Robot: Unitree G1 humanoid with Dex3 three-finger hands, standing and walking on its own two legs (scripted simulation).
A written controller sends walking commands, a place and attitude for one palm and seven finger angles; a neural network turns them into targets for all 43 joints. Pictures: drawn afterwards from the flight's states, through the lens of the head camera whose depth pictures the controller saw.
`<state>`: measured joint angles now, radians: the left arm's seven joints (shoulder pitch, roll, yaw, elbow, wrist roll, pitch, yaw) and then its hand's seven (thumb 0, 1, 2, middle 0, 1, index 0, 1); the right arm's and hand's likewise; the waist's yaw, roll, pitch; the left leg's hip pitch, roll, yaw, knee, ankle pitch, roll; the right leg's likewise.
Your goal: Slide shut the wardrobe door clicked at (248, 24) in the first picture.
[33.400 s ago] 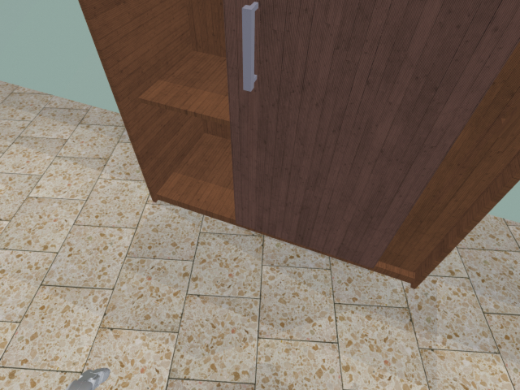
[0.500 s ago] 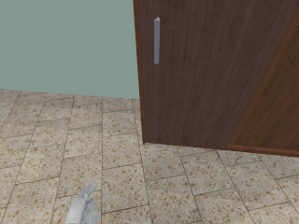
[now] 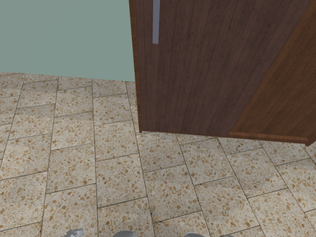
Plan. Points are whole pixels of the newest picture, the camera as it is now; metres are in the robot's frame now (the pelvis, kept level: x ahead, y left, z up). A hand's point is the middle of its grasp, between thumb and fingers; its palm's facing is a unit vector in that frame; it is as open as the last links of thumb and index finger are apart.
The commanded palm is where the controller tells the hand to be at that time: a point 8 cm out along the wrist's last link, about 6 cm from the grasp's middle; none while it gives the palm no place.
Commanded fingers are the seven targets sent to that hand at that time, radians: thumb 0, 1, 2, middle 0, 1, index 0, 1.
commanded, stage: let the arm hang, fingers relaxed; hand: right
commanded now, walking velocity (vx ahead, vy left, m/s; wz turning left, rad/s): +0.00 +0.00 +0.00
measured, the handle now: (156, 15) +0.83 +0.09 +0.13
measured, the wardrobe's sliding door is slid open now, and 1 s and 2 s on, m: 0.00 0.00 0.00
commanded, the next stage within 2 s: look to check the result in 0.80 s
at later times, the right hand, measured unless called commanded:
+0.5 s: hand out of the picture +0.04 -0.23 -0.14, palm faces -0.03 +0.96 -0.27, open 7.4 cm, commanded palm none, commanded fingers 0.00 -0.90 -0.90 0.20 0.30 0.20 0.30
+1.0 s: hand out of the picture +0.06 -0.24 -0.15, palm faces -0.05 +0.97 -0.26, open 7.4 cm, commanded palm none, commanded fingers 0.00 -0.90 -0.90 0.20 0.30 0.20 0.30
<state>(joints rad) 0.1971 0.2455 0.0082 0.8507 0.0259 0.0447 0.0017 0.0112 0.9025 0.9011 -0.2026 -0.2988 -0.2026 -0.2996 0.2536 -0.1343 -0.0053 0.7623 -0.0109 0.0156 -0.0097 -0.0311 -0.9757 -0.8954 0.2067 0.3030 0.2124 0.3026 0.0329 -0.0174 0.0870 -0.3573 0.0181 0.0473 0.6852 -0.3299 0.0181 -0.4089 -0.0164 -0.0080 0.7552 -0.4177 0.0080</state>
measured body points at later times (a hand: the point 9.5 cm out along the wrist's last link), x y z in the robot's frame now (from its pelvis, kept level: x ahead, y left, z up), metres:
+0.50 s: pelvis +0.00 -0.03 +0.02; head +0.01 -0.02 +0.47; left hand +0.02 +0.21 -0.14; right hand +0.05 -0.28 -0.12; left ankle +0.02 +0.11 -0.72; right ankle +0.01 -0.12 -0.72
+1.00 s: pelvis +0.01 -0.03 +0.03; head +0.03 -0.03 +0.47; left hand +0.03 +0.23 -0.13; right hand +0.06 -0.29 -0.13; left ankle +0.02 +0.11 -0.72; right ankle +0.01 -0.12 -0.72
